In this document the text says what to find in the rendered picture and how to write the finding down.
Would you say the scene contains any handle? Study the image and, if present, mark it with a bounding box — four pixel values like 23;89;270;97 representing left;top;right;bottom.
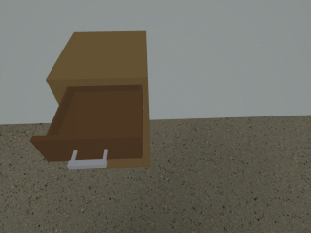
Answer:
67;149;108;170

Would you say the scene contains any cabinet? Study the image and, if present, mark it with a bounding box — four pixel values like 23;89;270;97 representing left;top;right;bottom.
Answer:
46;30;151;169

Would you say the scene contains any drawer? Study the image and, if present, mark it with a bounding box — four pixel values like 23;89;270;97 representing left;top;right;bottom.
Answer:
30;84;143;162

